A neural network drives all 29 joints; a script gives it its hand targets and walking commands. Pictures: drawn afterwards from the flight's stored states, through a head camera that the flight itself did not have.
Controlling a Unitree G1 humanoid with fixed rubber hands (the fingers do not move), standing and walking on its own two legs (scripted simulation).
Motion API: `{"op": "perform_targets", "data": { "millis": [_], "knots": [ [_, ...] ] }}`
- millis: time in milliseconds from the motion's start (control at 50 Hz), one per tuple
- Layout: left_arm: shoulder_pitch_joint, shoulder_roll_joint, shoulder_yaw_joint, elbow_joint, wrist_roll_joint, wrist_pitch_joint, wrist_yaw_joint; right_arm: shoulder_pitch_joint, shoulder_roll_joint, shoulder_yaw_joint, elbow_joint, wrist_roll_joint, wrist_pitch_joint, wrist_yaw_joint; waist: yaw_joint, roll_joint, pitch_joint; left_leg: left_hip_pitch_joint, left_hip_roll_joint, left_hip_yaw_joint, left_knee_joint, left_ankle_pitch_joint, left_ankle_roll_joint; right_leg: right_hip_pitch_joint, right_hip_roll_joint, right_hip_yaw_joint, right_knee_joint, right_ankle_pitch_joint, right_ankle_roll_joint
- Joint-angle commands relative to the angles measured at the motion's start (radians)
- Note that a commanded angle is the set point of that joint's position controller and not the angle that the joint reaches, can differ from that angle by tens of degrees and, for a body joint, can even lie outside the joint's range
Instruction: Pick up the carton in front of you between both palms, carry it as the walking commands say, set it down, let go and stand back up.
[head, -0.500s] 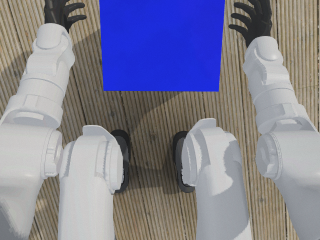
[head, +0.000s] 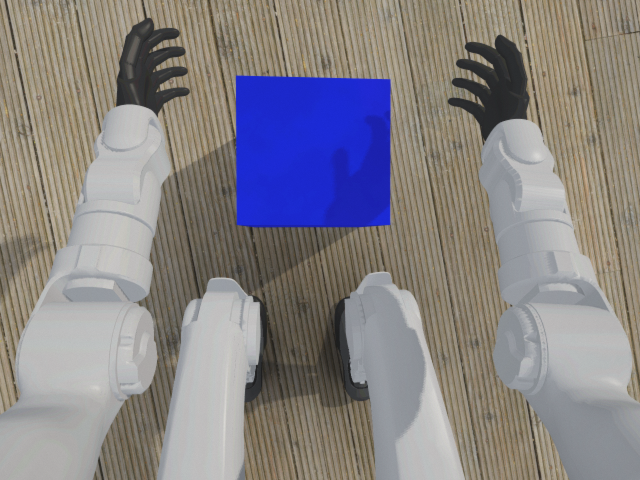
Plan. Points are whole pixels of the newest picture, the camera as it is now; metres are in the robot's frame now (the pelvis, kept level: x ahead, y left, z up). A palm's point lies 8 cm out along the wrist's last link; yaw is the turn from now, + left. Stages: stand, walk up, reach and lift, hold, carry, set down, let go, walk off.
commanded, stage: set down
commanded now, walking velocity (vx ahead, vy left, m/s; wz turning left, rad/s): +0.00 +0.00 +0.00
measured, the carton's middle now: (310, 166) +0.48 -0.02 -0.35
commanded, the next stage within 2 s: let go in 0.50 s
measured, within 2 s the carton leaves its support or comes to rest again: neither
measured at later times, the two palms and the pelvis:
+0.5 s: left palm (33, 35) +0.50 +0.17 +0.04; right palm (628, 53) +0.49 -0.23 +0.04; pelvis +0.03 +0.00 +0.14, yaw +0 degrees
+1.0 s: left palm out of the picture +0.39 +0.21 +0.16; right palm out of the picture +0.38 -0.24 +0.16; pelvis +0.10 +0.00 +0.26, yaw +0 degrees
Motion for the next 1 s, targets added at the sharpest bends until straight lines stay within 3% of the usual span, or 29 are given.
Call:
{"op": "perform_targets", "data": {
  "millis": [0, 120, 520, 680, 780, 980],
  "knots": [
    [-0.191, 0.090, 0.011, -0.163, 0.008, -0.003, -0.001, -0.175, -0.143, -0.028, -0.160, -0.008, -0.005, 0.011, -0.026, 0.013, -1.087, 0.693, -0.027, 0.053, -0.192, 0.245, -0.022, 0.566, 0.009, -0.055, -0.254, 0.308, 0.031],
    [-0.138, 0.077, 0.027, -0.211, 0.025, 0.016, -0.016, -0.132, -0.129, -0.036, -0.186, -0.015, 0.014, 0.040, -0.018, 0.011, -1.083, 0.781, -0.030, 0.050, -0.301, 0.285, -0.027, 0.643, 0.012, -0.054, -0.363, 0.349, 0.037],
    [0.026, 0.017, 0.067, -0.145, 0.097, -0.034, -0.065, -0.002, -0.069, -0.082, -0.099, -0.103, -0.043, 0.082, -0.004, 0.001, -0.927, 1.043, -0.005, 0.001, -0.710, 0.387, -0.036, 0.931, -0.004, -0.010, -0.759, 0.451, 0.035],
    [0.350, -0.002, 0.036, -0.257, 0.164, -0.036, -0.059, 0.315, -0.067, -0.037, -0.206, -0.176, -0.048, 0.097, 0.001, -0.013, -0.967, 1.286, -0.004, -0.004, -0.861, 0.501, -0.031, 1.213, -0.008, 0.008, -0.899, 0.567, 0.024],
    [0.511, -0.009, -0.008, -0.365, 0.132, -0.065, -0.074, 0.472, -0.049, 0.013, -0.308, -0.148, -0.072, 0.102, 0.002, -0.022, -0.839, 1.367, 0.004, -0.019, -0.950, 0.555, -0.020, 1.356, -0.019, 0.032, -0.981, 0.646, 0.016],
    [0.924, -0.002, -0.056, -0.351, 0.108, -0.131, -0.112, 0.889, -0.005, 0.095, -0.325, -0.100, -0.128, 0.094, 0.016, -0.029, -0.589, 1.532, 0.013, -0.033, -1.115, 0.641, -0.010, 1.602, -0.031, 0.064, -1.129, 0.790, 0.024]
  ]
}}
